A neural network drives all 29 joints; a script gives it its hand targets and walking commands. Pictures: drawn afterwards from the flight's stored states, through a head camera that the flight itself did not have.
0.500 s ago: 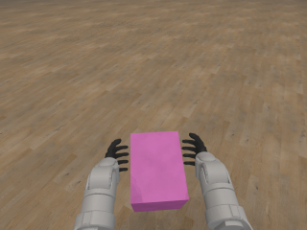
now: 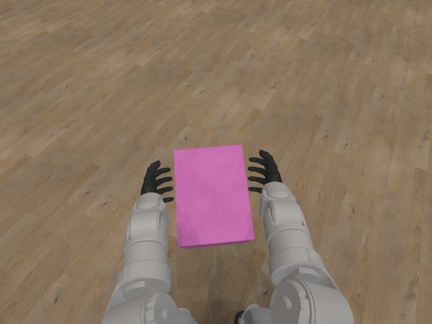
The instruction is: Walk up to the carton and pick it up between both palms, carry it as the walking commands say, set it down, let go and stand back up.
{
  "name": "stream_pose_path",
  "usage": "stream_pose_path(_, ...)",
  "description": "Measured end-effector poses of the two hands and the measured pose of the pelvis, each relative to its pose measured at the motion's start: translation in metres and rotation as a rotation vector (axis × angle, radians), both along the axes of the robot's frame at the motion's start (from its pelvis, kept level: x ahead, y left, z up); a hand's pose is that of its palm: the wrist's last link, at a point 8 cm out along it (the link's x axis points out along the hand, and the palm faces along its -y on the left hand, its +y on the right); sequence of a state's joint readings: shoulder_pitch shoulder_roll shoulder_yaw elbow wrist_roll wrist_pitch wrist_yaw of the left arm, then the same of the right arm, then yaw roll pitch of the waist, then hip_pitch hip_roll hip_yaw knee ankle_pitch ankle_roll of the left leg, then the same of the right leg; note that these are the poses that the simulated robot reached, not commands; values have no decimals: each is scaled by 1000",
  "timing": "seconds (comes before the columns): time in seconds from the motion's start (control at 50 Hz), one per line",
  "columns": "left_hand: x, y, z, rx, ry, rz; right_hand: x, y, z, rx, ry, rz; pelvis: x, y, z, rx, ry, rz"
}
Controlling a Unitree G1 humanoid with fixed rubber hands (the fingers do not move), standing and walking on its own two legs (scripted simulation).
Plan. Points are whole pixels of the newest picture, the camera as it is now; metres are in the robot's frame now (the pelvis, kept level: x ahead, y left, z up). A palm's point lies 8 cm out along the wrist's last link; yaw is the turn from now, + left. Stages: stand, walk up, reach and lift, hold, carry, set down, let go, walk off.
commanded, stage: set down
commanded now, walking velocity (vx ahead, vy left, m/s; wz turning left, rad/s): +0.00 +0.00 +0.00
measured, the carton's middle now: (211, 200) +0.39 +0.02 -0.09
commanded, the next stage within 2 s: none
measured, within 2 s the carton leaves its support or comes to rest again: neither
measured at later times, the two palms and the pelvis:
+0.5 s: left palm (161, 216) +0.36 +0.14 -0.11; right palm (260, 206) +0.38 -0.09 -0.10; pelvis +0.03 +0.00 -0.04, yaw +3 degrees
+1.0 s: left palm (168, 216) +0.39 +0.14 -0.19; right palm (255, 208) +0.41 -0.09 -0.18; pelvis -0.01 +0.00 -0.13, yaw +3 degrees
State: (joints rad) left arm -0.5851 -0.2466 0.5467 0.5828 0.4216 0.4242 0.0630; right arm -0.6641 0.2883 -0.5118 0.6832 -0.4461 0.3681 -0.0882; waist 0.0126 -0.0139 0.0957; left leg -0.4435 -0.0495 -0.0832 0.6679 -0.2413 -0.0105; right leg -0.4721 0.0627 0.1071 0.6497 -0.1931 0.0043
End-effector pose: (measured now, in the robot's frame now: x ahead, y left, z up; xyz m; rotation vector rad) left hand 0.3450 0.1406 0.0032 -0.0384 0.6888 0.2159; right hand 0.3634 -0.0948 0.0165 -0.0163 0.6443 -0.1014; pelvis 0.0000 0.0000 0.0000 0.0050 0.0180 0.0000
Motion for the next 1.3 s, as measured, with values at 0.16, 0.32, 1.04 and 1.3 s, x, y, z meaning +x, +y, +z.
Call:
stream_pose_path(0.16,15,-2,-27,34,65,-55,9,-6,-35,4,66,14,24,4,0,4,89,-12)
stream_pose_path(0.32,13,6,-79,28,78,-35,16,3,-91,-2,87,44,37,3,-9,-17,270,27)
stream_pose_path(1.04,51,-3,-197,17,10,37,55,0,-203,25,21,-36,-3,-5,-129,5,546,48)
stream_pose_path(1.3,59,9,-253,20,61,49,60,11,-259,16,70,-13,15,-13,-150,-14,672,64)
